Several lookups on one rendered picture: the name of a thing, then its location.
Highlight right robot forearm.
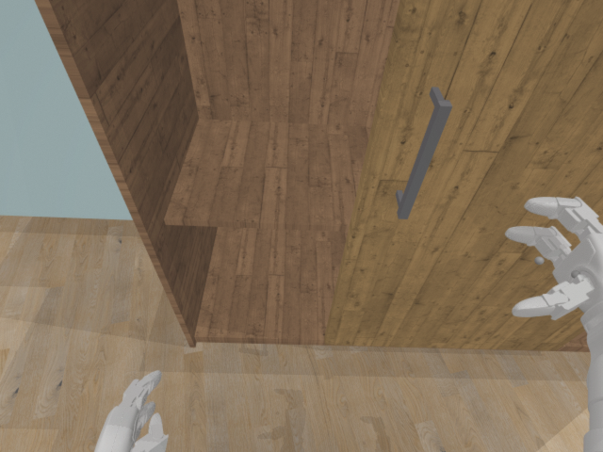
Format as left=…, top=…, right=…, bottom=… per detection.
left=580, top=299, right=603, bottom=452

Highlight right robot hand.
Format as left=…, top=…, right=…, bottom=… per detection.
left=505, top=197, right=603, bottom=320

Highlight handle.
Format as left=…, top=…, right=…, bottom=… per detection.
left=396, top=87, right=452, bottom=219

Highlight left robot hand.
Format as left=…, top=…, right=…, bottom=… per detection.
left=94, top=370, right=169, bottom=452

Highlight wardrobe door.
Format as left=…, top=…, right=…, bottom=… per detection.
left=324, top=0, right=603, bottom=351
left=572, top=331, right=587, bottom=341

